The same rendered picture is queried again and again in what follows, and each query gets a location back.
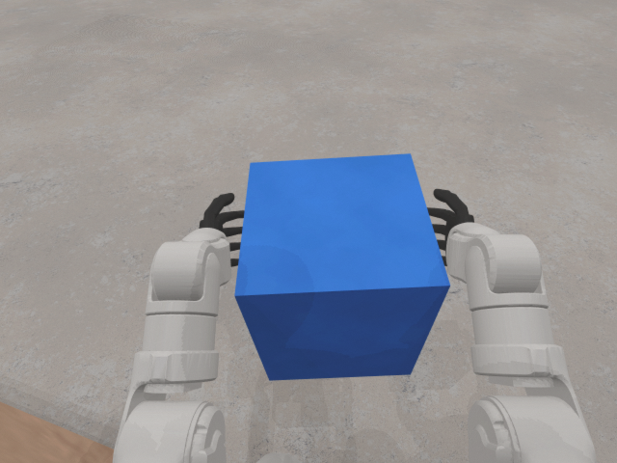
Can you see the carton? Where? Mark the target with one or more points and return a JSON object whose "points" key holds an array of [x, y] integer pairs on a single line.
{"points": [[340, 273]]}

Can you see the robot left forearm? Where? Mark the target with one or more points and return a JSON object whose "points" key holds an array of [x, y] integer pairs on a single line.
{"points": [[182, 304]]}

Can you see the robot right forearm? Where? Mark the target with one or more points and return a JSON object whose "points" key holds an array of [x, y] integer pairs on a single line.
{"points": [[507, 296]]}

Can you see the robot right upper arm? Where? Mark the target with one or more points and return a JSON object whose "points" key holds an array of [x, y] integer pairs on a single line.
{"points": [[526, 429]]}

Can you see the left robot hand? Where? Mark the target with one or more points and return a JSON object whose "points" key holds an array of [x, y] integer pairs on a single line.
{"points": [[212, 219]]}

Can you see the robot left upper arm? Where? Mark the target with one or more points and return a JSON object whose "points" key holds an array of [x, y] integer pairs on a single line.
{"points": [[161, 431]]}

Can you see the right robot hand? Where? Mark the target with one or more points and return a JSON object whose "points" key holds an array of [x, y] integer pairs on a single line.
{"points": [[452, 219]]}

